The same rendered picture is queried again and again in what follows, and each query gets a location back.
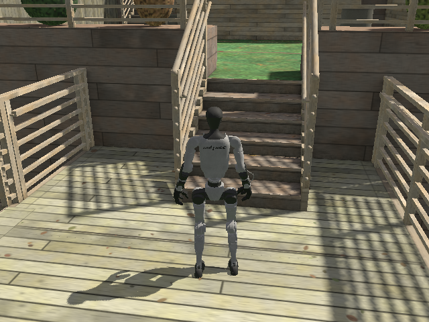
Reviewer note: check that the left robot forearm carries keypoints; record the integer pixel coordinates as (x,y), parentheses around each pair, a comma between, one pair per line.
(181,179)

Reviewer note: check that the right robot forearm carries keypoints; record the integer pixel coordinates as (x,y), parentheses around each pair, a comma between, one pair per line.
(245,178)

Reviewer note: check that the robot left hand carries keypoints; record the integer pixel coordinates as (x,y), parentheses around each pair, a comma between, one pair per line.
(177,195)

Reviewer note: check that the robot right hand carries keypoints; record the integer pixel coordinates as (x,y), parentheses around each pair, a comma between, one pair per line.
(243,191)

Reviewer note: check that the left robot foot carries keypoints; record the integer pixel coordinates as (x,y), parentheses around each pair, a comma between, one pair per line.
(198,271)

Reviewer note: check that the right robot upper arm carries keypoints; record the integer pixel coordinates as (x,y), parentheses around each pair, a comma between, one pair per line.
(238,153)

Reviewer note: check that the robot left thigh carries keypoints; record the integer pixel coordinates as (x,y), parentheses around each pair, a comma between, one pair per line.
(199,200)

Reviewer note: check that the left robot upper arm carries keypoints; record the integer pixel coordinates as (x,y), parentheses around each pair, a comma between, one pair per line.
(193,142)

